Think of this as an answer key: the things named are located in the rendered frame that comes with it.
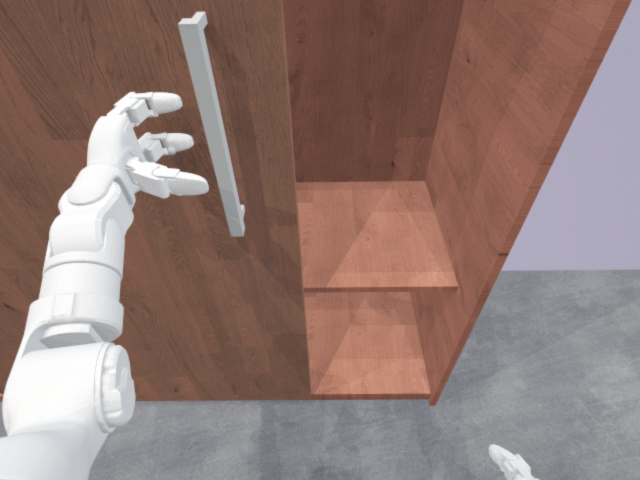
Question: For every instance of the left robot hand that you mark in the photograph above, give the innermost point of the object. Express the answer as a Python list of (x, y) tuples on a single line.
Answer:
[(113, 142)]

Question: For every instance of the wardrobe door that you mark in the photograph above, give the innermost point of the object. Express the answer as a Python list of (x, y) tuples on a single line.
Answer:
[(206, 316)]

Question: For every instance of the handle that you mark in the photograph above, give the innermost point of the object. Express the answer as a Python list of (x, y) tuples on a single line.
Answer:
[(196, 51)]

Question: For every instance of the robot left forearm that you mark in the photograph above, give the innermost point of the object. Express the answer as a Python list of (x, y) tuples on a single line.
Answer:
[(79, 297)]

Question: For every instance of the right robot hand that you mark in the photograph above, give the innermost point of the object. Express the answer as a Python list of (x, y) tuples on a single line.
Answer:
[(514, 467)]

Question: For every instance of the robot left upper arm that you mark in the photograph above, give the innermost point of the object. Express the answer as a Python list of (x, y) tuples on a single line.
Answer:
[(62, 404)]

